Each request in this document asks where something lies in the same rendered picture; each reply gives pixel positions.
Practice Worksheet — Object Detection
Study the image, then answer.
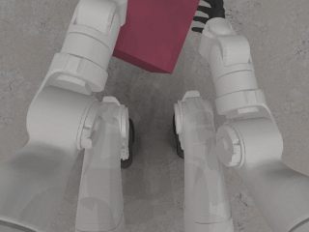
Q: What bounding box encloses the left robot foot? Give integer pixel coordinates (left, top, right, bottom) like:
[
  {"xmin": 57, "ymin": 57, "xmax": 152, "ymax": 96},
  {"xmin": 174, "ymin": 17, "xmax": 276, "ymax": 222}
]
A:
[{"xmin": 121, "ymin": 118, "xmax": 134, "ymax": 169}]

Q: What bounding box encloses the robot right hand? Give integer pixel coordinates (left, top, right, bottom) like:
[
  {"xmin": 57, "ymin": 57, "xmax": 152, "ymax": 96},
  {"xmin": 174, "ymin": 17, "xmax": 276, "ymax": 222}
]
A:
[{"xmin": 191, "ymin": 0, "xmax": 225, "ymax": 34}]

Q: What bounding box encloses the left robot forearm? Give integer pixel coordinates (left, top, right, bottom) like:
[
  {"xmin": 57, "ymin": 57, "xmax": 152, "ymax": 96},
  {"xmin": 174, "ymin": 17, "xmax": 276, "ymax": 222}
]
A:
[{"xmin": 26, "ymin": 0, "xmax": 128, "ymax": 133}]

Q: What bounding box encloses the right robot thigh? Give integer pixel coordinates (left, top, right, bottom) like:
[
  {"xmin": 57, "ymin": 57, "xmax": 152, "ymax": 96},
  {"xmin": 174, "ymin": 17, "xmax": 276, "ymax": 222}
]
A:
[{"xmin": 174, "ymin": 96, "xmax": 235, "ymax": 232}]

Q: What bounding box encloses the right robot upper arm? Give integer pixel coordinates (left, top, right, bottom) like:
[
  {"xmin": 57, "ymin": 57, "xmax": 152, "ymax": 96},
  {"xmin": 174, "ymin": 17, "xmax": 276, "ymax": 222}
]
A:
[{"xmin": 215, "ymin": 117, "xmax": 309, "ymax": 232}]

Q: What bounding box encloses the right robot forearm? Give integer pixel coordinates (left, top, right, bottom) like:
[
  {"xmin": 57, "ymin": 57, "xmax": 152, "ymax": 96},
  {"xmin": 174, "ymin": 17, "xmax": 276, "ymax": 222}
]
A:
[{"xmin": 198, "ymin": 17, "xmax": 284, "ymax": 151}]

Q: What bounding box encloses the left robot upper arm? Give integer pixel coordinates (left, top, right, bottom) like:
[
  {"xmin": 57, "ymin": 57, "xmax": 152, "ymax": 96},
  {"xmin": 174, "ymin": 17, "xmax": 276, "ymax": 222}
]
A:
[{"xmin": 0, "ymin": 85, "xmax": 103, "ymax": 232}]

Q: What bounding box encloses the carton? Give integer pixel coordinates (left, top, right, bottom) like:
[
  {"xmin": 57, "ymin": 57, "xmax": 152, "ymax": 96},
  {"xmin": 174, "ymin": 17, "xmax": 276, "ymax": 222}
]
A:
[{"xmin": 112, "ymin": 0, "xmax": 200, "ymax": 73}]

